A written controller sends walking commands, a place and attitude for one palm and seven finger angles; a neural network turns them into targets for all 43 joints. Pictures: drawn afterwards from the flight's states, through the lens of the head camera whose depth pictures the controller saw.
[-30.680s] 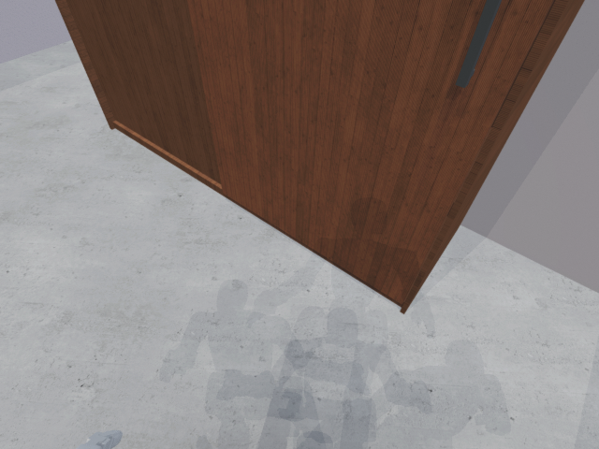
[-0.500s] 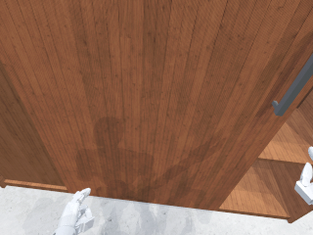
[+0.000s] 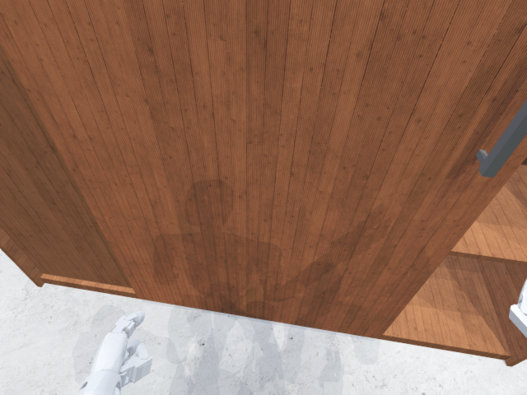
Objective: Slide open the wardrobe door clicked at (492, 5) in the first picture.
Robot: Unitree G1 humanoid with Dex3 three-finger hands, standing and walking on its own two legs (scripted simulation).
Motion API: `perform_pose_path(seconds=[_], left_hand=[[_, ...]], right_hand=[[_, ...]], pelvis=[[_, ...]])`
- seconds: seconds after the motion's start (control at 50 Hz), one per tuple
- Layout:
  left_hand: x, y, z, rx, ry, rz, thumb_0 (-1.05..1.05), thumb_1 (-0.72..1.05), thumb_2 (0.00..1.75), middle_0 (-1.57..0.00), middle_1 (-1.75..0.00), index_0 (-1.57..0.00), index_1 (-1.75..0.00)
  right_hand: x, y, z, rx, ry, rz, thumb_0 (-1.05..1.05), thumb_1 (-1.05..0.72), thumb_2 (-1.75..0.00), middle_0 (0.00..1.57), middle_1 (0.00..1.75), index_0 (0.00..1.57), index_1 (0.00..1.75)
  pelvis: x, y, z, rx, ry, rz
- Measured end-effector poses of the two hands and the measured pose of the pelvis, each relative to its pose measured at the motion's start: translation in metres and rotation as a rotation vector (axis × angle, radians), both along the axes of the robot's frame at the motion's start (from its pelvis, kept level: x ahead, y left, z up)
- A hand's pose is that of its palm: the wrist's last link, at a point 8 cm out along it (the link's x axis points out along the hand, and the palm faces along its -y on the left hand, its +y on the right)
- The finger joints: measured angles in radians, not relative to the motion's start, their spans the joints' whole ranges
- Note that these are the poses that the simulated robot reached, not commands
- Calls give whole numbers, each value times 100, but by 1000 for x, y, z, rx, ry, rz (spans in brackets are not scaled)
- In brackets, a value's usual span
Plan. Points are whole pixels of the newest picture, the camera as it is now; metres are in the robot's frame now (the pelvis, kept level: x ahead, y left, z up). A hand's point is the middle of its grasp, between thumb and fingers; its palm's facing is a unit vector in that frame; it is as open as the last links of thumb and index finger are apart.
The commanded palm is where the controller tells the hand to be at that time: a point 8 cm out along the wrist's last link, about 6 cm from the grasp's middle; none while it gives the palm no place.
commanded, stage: step back with the hand held close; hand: right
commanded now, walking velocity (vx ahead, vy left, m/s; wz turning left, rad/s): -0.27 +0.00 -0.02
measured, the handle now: out of the picture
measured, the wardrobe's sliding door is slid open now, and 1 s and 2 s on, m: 0.48 0.48 0.48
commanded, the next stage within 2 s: stop stepping back and stand still in 0.72 s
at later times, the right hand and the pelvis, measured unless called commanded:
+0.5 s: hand out of the picture +0.08 -0.34 +0.16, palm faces +0.52 +0.73 -0.45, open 7.4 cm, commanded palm +0.03 -0.37 +0.18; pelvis -0.08 -0.05 -0.01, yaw -6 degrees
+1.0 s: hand out of the picture -0.04 -0.43 +0.17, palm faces +0.55 +0.80 -0.22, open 7.4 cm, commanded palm -0.08 -0.45 +0.18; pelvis -0.21 -0.15 -0.04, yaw -2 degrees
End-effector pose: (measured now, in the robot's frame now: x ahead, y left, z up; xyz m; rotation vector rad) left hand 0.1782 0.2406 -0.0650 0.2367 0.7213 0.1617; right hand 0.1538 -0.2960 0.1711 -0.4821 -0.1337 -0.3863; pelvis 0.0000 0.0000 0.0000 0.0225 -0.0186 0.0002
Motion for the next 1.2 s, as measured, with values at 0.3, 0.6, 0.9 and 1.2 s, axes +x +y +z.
perform_pose_path(seconds=[0.3,0.6,0.9,1.2], left_hand=[[-55,-54,-5,24,5,-42,2,91,90,-20,-30,-20,-30],[-75,-100,-1,42,-42,-162,2,91,90,-20,-31,-20,-30],[-160,-144,8,45,-131,-157,1,91,90,-20,-30,-20,-30],[-347,-227,18,-28,19,7,2,90,90,-20,-31,-20,-30]], right_hand=[[-55,-60,8,-100,-75,-30,1,-89,-90,21,30,21,30],[-134,-89,-1,-39,-189,-104,1,-89,-90,21,30,21,30],[-220,-138,16,-147,-334,17,1,-89,-90,21,30,21,30],[-272,-188,21,26,-232,147,1,-89,-90,21,30,21,30]], pelvis=[[-46,-42,-7,31,24,-60],[-96,-65,-13,65,-13,-99],[-186,-113,-29,73,3,-37],[-289,-190,11,98,-50,28]])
